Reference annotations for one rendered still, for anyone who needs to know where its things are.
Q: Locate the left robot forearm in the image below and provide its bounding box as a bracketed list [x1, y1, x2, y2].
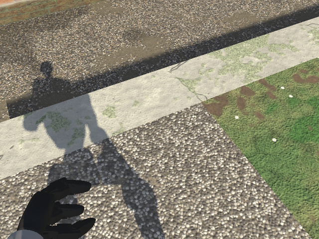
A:
[7, 229, 44, 239]

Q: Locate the robot left hand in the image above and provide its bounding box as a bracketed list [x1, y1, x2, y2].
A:
[17, 177, 96, 239]

